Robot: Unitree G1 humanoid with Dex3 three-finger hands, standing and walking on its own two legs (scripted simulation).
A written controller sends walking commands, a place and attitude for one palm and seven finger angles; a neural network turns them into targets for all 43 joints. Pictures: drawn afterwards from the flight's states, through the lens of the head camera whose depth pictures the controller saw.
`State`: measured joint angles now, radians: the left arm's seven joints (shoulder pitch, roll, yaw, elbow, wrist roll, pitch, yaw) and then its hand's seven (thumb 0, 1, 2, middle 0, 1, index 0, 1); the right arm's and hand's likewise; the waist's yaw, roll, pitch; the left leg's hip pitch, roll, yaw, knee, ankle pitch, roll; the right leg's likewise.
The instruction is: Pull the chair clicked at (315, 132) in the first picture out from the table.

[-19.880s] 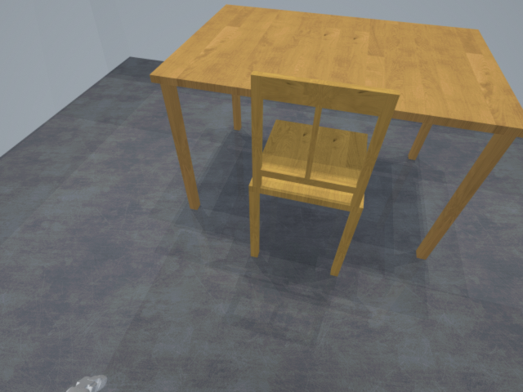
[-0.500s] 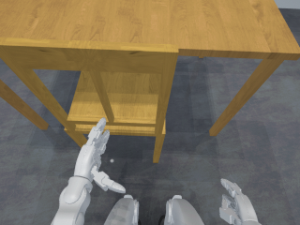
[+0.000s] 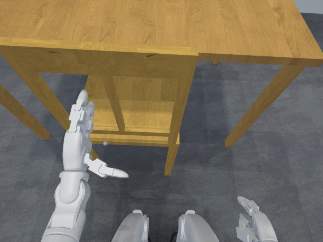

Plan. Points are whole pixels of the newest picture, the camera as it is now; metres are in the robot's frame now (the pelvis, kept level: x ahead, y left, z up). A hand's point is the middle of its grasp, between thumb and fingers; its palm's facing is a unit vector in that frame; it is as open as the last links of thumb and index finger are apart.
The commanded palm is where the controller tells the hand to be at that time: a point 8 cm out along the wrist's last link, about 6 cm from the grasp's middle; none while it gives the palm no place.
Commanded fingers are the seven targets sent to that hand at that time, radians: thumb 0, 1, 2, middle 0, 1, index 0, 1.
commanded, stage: push the fingers through the gap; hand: left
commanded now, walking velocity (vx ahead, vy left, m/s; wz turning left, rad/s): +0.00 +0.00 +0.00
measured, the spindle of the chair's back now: (115, 106) +0.45 +0.14 +0.01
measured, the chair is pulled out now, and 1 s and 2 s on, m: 0.00 0.00 0.00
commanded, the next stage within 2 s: hook a spindle and tug to test in 1.30 s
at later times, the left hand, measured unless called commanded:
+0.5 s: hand (121, 136) +0.37 +0.12 +0.00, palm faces -0.07 -1.00 -0.01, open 17.0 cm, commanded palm +0.36 +0.17 +0.02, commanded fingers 0.00 -0.50 0.30 -0.06 -0.08 -0.06 -0.08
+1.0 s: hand (119, 109) +0.43 +0.12 +0.04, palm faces +0.03 -1.00 -0.05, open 16.9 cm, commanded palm +0.39 +0.17 +0.02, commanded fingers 0.00 -0.50 0.30 -0.06 -0.08 -0.06 -0.08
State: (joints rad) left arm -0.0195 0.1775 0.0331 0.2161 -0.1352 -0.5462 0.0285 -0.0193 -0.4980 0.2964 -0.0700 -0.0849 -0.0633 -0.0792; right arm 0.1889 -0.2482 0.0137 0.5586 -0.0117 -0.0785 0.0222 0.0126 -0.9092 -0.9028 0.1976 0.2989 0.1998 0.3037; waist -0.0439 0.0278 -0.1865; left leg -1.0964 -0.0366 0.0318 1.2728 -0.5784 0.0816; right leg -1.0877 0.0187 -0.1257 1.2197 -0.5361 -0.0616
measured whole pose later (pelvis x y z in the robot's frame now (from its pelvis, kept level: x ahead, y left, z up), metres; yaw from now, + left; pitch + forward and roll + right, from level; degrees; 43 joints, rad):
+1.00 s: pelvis +0.00 -0.01 +0.00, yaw -1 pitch +25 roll -2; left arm -0.46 0.22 0.15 0.70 -0.11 -0.54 0.02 -0.02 -0.50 0.30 -0.07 -0.08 -0.06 -0.08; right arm 0.25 -0.26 0.02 0.62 -0.01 0.00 0.04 0.01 -0.91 -0.90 0.20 0.30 0.20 0.30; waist -0.09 0.04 -0.18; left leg -1.12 -0.02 0.05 1.25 -0.56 0.08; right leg -1.13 0.03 -0.11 1.20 -0.52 -0.07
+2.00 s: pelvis +0.00 +0.01 +0.00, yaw -1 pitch +25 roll -4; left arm -0.46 0.17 0.09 0.73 -0.09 -0.52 0.05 -0.01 -0.11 0.46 -0.41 -1.22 -0.41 -1.22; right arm 0.25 -0.25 0.01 0.61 -0.02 0.03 0.06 0.01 -0.91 -0.90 0.20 0.30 0.20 0.30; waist -0.09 0.05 -0.18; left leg -1.13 -0.03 0.04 1.26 -0.56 0.10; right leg -1.12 0.02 -0.11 1.20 -0.51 -0.04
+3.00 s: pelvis +0.02 +0.00 +0.01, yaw -1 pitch +25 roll -2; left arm -0.22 0.14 0.03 0.48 -0.11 -0.49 0.03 0.00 0.78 0.82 -0.42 -1.41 -0.42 -1.45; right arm 0.21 -0.24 0.00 0.55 -0.01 0.04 0.06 0.01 -0.91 -0.90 0.20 0.30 0.20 0.30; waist -0.05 0.04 -0.18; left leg -1.08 -0.03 0.04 1.23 -0.59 0.08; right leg -1.08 0.03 -0.11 1.18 -0.55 -0.06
